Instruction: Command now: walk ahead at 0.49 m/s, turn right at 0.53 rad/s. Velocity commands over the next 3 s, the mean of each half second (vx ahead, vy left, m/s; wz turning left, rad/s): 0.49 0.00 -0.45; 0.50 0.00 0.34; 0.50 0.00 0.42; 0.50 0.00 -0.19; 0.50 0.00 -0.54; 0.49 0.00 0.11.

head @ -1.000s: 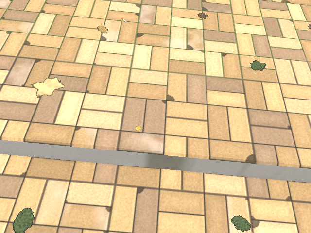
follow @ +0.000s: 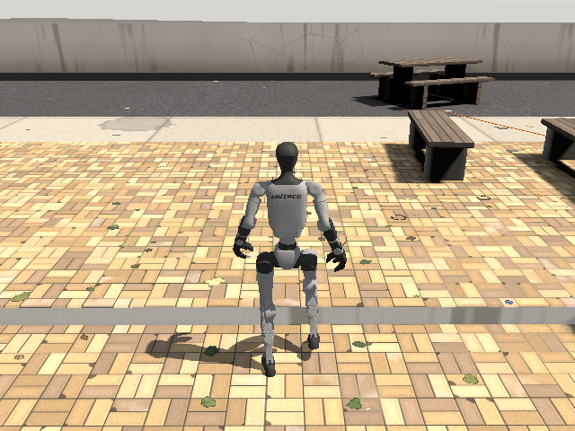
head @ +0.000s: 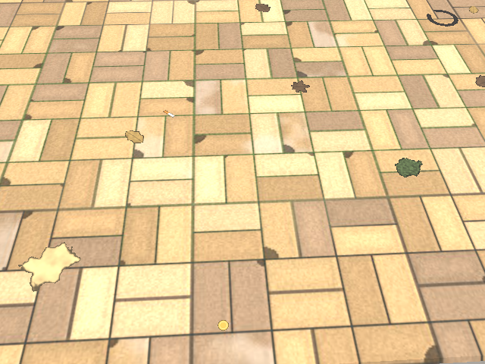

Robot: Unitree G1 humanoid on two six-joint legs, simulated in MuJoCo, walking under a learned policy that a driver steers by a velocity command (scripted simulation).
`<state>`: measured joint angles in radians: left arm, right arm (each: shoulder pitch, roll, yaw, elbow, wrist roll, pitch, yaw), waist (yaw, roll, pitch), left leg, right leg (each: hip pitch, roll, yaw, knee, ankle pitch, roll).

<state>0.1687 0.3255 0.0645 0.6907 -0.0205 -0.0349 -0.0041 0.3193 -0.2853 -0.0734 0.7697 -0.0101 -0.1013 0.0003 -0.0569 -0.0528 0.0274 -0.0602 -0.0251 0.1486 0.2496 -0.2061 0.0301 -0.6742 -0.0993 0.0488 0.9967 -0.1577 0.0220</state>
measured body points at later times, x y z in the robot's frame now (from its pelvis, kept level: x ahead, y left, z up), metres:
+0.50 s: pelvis +0.26 -0.06 +0.00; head +0.28 -0.08 +0.45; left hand +0.32 +0.20 -0.13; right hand +0.37 -0.32 -0.11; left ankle +0.34 +0.07 -0.45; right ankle +0.21 -0.13 -0.75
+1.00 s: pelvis +0.57 -0.05 +0.13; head +0.58 -0.02 +0.58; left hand +0.80 +0.17 +0.07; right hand +0.60 -0.30 +0.01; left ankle +0.56 +0.00 -0.61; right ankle +0.66 -0.23 -0.48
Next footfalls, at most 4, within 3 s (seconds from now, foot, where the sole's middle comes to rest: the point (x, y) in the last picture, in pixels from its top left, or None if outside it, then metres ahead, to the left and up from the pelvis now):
0.22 right None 0.24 -0.13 -0.78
0.72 left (237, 301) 0.60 0.00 -0.64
1.28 right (281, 196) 0.94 -0.15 -0.64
1.78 left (187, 148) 1.16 0.14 -0.64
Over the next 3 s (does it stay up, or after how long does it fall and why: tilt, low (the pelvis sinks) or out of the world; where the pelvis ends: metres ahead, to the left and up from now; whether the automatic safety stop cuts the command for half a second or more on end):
stays up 1.69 -0.04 0.13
